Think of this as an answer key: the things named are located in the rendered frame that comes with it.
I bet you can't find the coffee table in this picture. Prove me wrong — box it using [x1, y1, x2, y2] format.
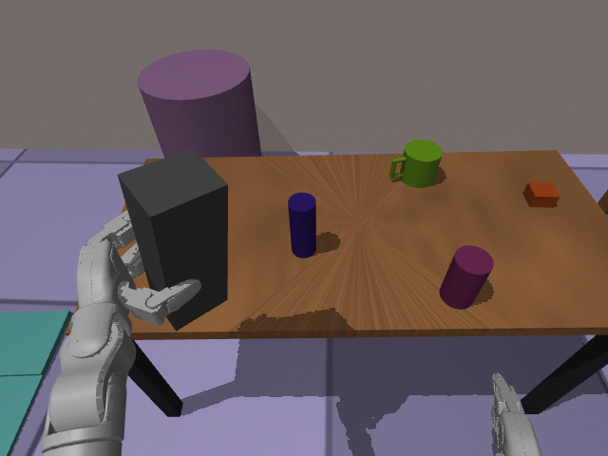
[65, 150, 608, 417]

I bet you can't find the left robot hand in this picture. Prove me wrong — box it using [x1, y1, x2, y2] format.
[76, 210, 201, 326]

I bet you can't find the right robot hand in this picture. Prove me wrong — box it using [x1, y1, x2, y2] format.
[491, 372, 542, 456]

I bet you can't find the left robot arm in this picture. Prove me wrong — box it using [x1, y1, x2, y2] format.
[41, 303, 136, 456]

